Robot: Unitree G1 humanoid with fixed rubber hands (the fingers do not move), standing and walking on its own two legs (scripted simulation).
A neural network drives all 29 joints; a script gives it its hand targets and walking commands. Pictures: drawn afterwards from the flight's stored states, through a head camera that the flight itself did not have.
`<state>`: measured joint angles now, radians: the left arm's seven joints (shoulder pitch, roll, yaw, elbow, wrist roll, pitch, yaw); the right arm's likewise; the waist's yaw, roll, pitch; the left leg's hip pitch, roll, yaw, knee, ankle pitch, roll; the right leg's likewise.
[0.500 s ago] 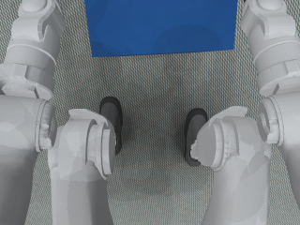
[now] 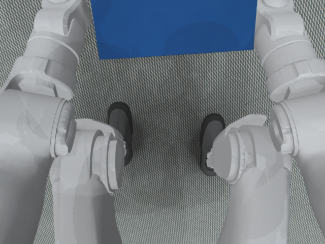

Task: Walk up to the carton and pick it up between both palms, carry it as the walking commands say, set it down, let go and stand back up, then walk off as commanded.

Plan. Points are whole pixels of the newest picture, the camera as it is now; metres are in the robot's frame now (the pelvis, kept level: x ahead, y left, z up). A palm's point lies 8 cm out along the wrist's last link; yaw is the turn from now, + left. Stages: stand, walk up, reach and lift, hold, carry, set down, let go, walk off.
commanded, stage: reach and lift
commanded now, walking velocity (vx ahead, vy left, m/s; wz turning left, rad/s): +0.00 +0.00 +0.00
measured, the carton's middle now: out of the picture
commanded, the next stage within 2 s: none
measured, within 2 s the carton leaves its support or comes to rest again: leaves its support in 0.76 s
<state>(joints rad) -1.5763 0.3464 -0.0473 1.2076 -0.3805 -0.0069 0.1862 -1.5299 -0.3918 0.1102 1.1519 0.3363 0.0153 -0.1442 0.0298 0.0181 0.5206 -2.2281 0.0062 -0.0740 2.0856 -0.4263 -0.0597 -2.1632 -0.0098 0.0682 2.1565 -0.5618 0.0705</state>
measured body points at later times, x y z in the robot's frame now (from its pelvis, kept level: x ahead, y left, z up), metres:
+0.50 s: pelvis +0.00 +0.00 -0.02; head +0.37 -0.01 +0.22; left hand +0.57 +0.17 -0.19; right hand +0.57 -0.15 -0.20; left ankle +0.15 +0.14 -0.35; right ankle +0.12 -0.14 -0.35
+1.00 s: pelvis +0.00 +0.00 -0.01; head +0.37 +0.00 +0.24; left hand +0.57 +0.18 -0.15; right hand +0.57 -0.14 -0.17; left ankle +0.16 +0.15 -0.35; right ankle +0.12 -0.14 -0.35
